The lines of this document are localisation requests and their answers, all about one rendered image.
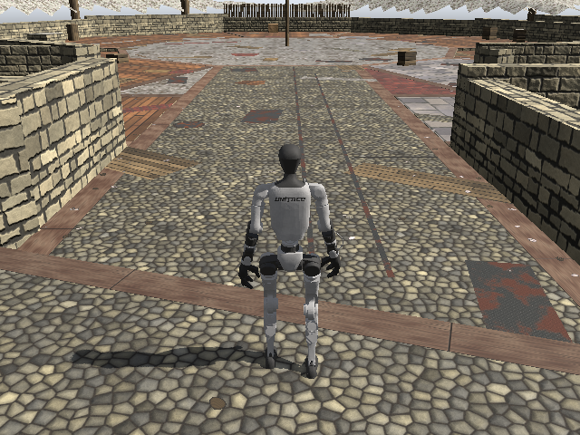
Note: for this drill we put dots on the left robot foot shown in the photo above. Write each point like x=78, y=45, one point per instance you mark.
x=271, y=361

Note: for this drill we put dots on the left robot forearm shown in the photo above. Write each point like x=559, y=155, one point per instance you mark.
x=249, y=247

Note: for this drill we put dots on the left robot upper arm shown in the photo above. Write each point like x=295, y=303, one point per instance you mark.
x=257, y=209

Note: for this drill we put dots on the right robot upper arm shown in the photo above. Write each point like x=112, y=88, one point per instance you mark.
x=322, y=206

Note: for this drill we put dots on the robot right hand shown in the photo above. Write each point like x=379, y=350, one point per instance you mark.
x=335, y=264

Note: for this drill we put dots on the robot left hand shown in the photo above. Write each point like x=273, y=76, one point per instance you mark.
x=244, y=275

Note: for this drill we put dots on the right robot forearm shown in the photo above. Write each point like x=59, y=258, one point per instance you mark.
x=330, y=242

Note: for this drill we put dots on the left robot shin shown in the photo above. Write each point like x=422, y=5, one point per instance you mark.
x=270, y=329

